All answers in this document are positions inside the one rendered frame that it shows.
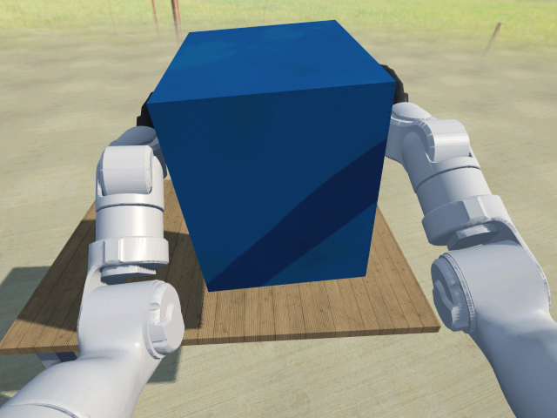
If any robot right forearm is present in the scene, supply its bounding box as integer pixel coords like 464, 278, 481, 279
385, 102, 551, 312

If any table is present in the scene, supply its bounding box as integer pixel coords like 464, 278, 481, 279
0, 179, 441, 368

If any right robot hand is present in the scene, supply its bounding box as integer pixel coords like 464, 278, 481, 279
381, 64, 408, 105

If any carton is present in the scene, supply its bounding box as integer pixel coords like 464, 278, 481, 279
146, 20, 397, 292

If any left robot hand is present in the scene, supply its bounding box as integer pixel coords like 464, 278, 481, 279
137, 92, 154, 129

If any robot left upper arm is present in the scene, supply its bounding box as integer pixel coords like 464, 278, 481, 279
0, 280, 185, 418

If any robot right upper arm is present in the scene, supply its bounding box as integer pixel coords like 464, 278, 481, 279
431, 240, 557, 418

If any robot left forearm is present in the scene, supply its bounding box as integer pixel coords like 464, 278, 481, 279
77, 126, 169, 352

